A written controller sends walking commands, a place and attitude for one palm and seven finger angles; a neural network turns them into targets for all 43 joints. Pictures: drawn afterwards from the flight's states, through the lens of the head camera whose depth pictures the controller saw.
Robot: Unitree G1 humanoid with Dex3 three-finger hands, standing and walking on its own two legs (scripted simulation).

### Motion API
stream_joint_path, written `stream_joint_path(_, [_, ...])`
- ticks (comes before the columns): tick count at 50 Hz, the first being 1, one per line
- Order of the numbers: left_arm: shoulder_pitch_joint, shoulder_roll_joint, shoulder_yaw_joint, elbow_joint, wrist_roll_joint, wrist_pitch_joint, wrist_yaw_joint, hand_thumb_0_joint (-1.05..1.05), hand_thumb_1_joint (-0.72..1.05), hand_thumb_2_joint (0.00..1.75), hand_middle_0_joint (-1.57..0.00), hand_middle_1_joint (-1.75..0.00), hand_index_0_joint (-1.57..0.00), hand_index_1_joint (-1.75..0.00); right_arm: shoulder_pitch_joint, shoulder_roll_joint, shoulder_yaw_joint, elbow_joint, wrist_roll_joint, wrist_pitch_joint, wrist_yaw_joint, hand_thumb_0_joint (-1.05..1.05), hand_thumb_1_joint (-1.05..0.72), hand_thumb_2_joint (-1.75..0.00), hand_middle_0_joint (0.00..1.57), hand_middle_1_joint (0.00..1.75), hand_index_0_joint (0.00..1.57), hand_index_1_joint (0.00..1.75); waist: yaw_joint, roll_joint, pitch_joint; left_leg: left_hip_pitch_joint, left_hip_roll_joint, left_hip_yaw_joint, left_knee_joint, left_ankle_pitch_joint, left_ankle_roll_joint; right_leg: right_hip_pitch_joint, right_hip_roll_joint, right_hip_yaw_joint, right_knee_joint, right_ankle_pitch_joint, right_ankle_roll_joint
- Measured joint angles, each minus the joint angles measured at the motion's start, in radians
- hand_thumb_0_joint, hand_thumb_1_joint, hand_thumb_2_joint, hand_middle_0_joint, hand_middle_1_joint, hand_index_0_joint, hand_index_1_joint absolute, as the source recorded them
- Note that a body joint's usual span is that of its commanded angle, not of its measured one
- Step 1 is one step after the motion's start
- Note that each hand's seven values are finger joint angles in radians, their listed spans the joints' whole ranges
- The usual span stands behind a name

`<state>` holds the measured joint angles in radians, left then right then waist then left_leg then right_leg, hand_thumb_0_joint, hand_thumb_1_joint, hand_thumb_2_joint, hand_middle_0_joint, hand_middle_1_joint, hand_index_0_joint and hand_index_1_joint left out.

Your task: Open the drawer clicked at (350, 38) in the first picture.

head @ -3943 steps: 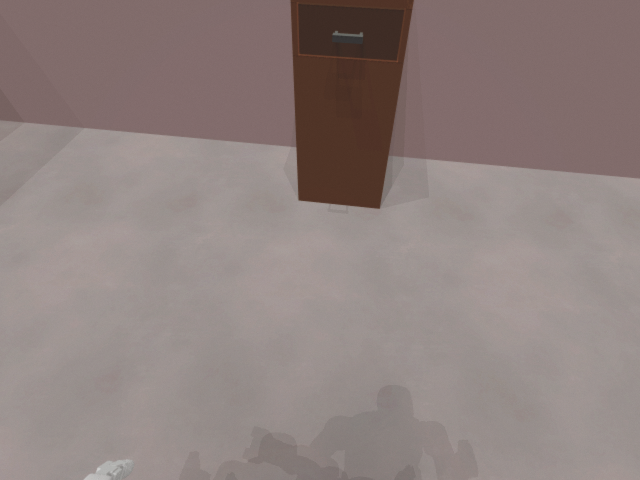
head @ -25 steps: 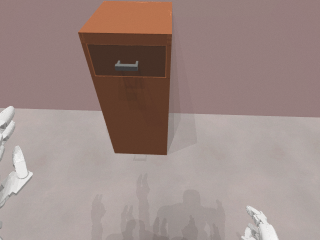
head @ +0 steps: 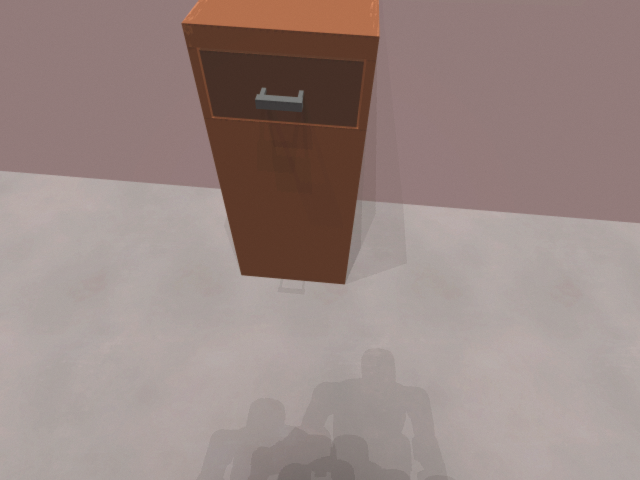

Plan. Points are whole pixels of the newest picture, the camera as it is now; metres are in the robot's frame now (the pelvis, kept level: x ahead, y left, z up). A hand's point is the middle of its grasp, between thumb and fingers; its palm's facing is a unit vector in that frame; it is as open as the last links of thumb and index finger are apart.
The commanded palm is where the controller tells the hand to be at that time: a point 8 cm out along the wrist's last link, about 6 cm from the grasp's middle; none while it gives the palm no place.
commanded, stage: let the arm hang, fingers relaxed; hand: left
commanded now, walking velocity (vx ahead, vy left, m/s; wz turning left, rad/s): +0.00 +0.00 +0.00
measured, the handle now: (280, 98) +0.85 +0.15 +0.01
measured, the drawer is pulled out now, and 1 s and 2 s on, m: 0.00 0.00 0.00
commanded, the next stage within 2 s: look to check the result in 0.60 s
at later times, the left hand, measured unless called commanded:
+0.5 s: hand out of the picture +0.06 +0.19 -0.16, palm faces -0.02 -0.98 -0.22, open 7.4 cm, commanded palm none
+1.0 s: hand out of the picture +0.06 +0.18 -0.16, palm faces -0.01 -0.97 -0.26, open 7.4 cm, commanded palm none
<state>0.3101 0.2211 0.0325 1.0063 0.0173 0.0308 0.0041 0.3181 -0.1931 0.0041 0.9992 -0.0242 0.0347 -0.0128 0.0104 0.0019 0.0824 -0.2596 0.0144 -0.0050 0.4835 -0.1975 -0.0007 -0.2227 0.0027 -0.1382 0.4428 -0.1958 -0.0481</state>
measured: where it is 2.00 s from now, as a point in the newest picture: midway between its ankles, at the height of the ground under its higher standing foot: outside the picture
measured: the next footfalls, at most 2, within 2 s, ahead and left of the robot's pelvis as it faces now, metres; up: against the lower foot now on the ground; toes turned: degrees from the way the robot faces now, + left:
right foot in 1.98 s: +0.32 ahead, -0.16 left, +0.00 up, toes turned -8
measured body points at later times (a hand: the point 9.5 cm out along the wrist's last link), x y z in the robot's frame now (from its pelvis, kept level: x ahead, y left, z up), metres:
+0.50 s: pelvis +0.01 +0.00 +0.00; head +0.02 -0.01 +0.45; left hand +0.06 +0.24 -0.15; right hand +0.00 -0.22 -0.16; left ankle +0.04 +0.12 -0.74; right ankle +0.03 -0.09 -0.74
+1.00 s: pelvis +0.04 -0.01 +0.01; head +0.05 -0.03 +0.46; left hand +0.06 +0.23 -0.14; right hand +0.04 -0.25 -0.16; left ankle +0.04 +0.12 -0.74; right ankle +0.03 -0.09 -0.74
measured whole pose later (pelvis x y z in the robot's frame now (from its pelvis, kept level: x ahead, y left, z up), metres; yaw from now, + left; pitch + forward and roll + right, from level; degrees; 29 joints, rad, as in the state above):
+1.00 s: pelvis +0.04 -0.01 +0.01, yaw -2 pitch -2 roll +0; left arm 0.22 0.19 0.02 1.13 0.01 -0.01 0.02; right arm 0.24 -0.19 0.00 1.11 -0.02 0.00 -0.03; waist -0.01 0.03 0.07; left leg -0.14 0.03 0.03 0.37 -0.20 -0.02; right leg -0.14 0.02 -0.10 0.38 -0.22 -0.06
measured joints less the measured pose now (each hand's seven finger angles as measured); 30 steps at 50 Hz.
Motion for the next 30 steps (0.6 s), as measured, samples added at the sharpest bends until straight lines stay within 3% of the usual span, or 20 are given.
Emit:
stream_joint_path(10, [-0.004,-0.002,-0.003,0.100,-0.001,-0.014,0.009,0.01,0.92,0.90,-0.20,-0.30,-0.19,-0.30,-0.013,0.006,-0.004,0.060,0.004,-0.018,-0.003,0.01,-0.91,-0.90,0.20,0.30,0.20,0.30,-0.006,0.048,-0.028,0.048,-0.014,0.035,-0.054,0.016,0.014,0.019,-0.014,0.034,-0.014,0.006,0.014])
stream_joint_path(30, [-0.110,-0.055,-0.013,0.100,-0.003,-0.039,0.009,0.01,0.91,0.90,-0.20,-0.30,-0.20,-0.30,-0.032,0.008,-0.007,0.109,0.006,-0.036,-0.010,0.00,-0.91,-0.90,0.20,0.30,0.20,0.30,-0.025,0.014,-0.032,0.089,-0.007,0.046,-0.091,0.010,0.003,0.045,-0.005,0.047,-0.030,-0.007,0.008])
